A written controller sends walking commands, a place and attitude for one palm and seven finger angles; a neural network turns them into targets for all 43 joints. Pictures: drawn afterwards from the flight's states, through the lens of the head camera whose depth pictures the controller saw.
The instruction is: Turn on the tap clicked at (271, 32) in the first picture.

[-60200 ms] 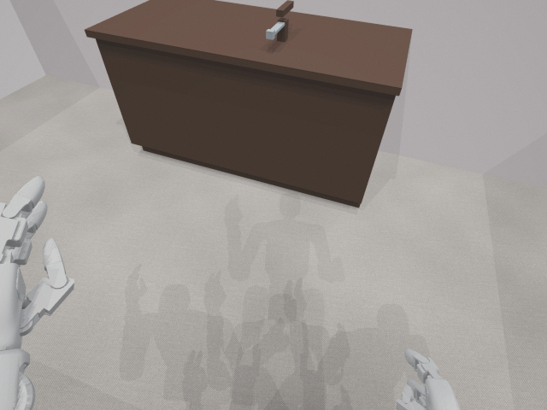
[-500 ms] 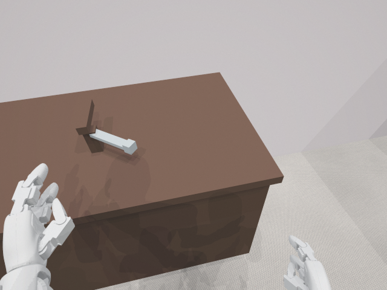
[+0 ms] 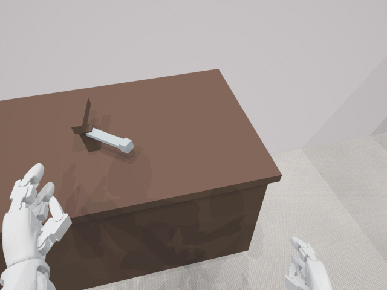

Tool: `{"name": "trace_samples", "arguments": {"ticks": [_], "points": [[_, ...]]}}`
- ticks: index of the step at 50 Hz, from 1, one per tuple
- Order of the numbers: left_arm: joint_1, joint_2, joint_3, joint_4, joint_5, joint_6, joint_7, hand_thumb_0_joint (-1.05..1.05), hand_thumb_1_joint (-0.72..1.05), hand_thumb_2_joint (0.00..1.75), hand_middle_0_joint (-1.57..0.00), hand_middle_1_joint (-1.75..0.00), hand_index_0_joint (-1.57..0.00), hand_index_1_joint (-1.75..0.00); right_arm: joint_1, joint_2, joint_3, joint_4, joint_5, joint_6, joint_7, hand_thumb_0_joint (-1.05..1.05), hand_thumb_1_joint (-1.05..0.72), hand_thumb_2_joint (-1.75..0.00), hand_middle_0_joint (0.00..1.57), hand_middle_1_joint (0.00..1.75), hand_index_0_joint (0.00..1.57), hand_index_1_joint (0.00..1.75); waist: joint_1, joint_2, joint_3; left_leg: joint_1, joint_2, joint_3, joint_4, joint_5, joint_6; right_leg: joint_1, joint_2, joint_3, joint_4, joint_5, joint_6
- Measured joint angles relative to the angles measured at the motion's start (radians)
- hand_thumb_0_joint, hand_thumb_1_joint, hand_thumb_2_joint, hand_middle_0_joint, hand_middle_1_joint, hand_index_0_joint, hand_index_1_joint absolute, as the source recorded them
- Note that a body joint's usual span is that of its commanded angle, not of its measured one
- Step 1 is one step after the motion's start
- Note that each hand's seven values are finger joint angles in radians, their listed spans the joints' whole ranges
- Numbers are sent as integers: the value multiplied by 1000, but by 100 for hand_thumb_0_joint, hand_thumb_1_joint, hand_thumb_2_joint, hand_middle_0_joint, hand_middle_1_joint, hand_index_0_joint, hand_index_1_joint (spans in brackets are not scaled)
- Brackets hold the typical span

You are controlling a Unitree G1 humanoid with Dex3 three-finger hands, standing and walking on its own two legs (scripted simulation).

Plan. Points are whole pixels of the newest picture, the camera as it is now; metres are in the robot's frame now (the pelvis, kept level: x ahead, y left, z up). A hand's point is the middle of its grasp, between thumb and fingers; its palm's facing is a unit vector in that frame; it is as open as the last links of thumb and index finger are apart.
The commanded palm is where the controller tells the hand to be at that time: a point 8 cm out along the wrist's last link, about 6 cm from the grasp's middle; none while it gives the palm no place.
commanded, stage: reach beside the lever's end, fingers flat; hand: left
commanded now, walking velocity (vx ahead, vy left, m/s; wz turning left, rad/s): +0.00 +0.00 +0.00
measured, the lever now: (126, 145) +0.46 +0.25 +0.03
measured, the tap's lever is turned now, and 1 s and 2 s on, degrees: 51 51 51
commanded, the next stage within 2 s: push the lever round in 2.00 s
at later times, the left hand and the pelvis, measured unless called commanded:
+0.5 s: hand (61, 195) +0.25 +0.29 +0.10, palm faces +0.55 -0.83 -0.11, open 7.5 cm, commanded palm +0.21 +0.34 +0.10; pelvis +0.00 +0.01 +0.00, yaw -1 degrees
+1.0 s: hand (58, 179) +0.30 +0.35 +0.07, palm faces +0.56 -0.82 -0.10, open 7.6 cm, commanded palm +0.26 +0.38 +0.07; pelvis -0.01 +0.03 -0.01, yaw -1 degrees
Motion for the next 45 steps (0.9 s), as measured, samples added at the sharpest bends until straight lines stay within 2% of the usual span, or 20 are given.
{"name": "trace_samples", "arguments": {"ticks": [15, 25, 37, 45], "points": [[-166, 38, 101, 234, -22, -56, -41, 2, 90, 90, -21, -30, -20, -30, -4, -6, -14, 35, 6, 16, -6, 1, -91, -90, 20, 30, 20, 30, -22, -12, 5, -20, 3, 12, -9, 7, 2, -25, 3, 12, -9, 12, 3], [-278, 50, 133, 378, -15, -115, -55, 2, 90, 90, -20, -28, -20, -28, -1, -14, -22, 48, 4, 17, -3, 1, -91, -90, 20, 30, 20, 30, -31, -18, 5, -58, -6, 19, 8, 5, 12, -63, -6, 19, 7, 13, 13], [-420, 100, 202, 581, -12, -171, -94, 2, 90, 90, -19, -26, -19, -25, 5, -14, -19, 46, 3, 38, -3, 1, -91, -90, 20, 30, 20, 30, -42, -26, 1, -111, -9, 24, 40, -4, 24, -112, -11, 24, 27, 14, 23], [-508, 122, 221, 695, -4, -206, -121, 2, 90, 90, -18, -24, -18, -23, 19, -20, -20, 47, -1, 54, -2, 1, -91, -90, 20, 30, 20, 30, -50, -29, -5, -157, -13, 26, 70, -13, 32, -154, -16, 26, 49, 9, 31]]}}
